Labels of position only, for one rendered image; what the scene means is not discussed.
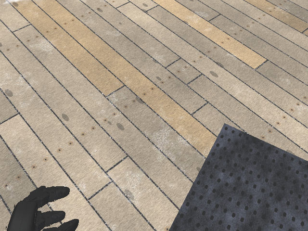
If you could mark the robot left hand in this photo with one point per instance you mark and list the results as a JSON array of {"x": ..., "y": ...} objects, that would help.
[{"x": 26, "y": 217}]

